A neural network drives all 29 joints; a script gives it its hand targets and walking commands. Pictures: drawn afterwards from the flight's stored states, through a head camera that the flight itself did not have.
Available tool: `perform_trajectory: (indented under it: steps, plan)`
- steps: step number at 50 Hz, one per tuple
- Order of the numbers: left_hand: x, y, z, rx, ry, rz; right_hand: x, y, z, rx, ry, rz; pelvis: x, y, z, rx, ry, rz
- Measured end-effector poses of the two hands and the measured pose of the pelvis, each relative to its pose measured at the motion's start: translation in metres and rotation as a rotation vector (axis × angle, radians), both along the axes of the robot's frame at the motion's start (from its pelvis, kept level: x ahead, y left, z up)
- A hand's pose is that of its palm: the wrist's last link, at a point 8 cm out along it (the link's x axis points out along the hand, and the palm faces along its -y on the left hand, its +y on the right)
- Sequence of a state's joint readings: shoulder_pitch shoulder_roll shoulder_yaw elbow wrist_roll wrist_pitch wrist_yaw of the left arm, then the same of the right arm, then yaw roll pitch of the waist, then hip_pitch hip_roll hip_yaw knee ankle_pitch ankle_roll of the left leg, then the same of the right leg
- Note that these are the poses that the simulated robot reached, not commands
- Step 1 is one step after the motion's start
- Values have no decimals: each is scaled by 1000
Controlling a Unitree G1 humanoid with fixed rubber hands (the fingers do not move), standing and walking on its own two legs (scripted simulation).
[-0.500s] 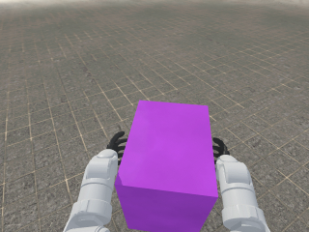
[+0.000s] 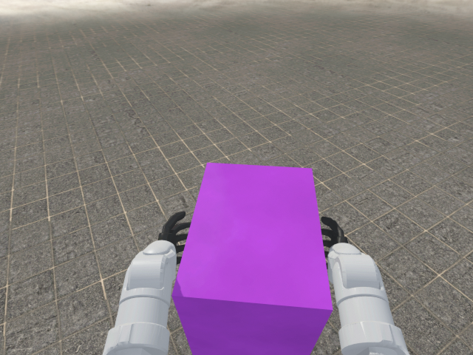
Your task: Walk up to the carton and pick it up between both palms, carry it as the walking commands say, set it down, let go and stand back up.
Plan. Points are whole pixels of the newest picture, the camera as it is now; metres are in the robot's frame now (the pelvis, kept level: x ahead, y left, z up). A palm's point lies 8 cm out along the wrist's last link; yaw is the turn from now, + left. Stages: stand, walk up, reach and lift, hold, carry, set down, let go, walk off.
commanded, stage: hold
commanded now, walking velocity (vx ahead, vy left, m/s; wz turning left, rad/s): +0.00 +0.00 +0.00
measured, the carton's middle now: (252, 266) +0.33 -0.02 -0.02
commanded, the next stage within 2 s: carry in 0.52 s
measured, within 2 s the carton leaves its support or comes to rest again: neither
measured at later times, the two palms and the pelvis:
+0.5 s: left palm (167, 250) +0.31 +0.13 +0.06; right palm (339, 255) +0.30 -0.17 +0.05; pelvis +0.00 +0.00 +0.00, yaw +0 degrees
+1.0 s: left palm (202, 198) +0.39 +0.07 +0.11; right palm (368, 222) +0.34 -0.22 +0.09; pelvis +0.10 -0.03 +0.00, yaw -7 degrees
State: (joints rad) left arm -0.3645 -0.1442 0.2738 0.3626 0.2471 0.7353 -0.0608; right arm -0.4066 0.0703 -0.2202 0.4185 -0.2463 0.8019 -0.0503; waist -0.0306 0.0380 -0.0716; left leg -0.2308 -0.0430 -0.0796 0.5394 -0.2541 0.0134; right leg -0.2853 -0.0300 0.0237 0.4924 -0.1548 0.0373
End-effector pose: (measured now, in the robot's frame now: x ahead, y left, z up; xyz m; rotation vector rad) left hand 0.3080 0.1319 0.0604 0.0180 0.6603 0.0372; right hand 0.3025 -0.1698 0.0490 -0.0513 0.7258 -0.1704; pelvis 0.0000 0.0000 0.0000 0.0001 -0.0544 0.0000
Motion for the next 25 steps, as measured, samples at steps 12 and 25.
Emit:
perform_trajectory:
  steps: [12,25]
  plan:
    - [-3,-1,1,1,-5,0,-3,-1,1,1,-5,1,-2,-1,0,1,-3,0]
    - [1,0,2,-2,-6,4,-1,0,0,2,-6,2,1,0,0,0,1,0]
